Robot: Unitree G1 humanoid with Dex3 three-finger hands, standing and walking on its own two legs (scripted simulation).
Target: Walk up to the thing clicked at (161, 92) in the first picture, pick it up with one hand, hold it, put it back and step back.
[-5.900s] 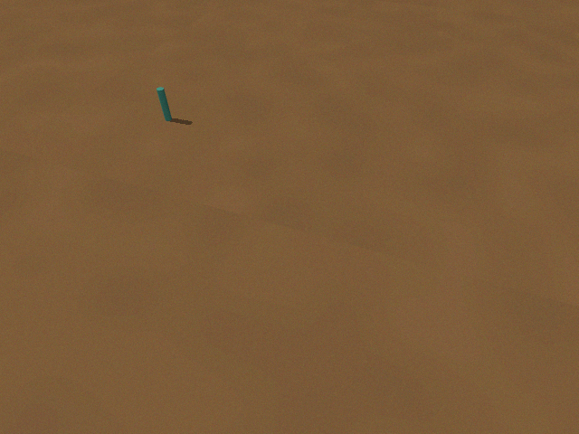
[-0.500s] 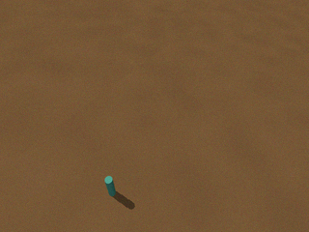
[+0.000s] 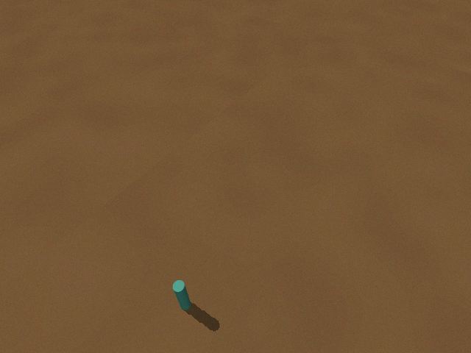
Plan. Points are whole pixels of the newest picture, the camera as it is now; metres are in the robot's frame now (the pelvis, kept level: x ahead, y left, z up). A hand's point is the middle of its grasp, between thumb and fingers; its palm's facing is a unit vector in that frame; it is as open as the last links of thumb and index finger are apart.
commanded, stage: walk up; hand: left
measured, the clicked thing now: (182, 296) +0.45 +0.21 -0.67
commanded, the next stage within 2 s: stand in 0.82 s
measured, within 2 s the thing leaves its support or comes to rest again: neither
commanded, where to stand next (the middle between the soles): +0.09 +0.00 m, yaw -1 degrees
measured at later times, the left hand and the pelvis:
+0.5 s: hand out of the picture +0.08 +0.25 -0.16, palm faces -0.02 -0.95 -0.32, open 7.4 cm; pelvis +0.01 +0.00 +0.00, yaw +0 degrees
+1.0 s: hand out of the picture +0.09 +0.25 -0.15, palm faces -0.01 -0.94 -0.34, open 7.4 cm; pelvis +0.02 +0.00 +0.00, yaw +0 degrees
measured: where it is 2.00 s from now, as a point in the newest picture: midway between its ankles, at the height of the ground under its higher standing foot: outside the picture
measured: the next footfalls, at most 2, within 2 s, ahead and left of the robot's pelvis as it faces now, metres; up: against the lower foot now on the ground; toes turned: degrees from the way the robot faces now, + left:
none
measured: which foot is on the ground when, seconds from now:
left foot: down 0.00-1.00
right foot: down 0.00-1.00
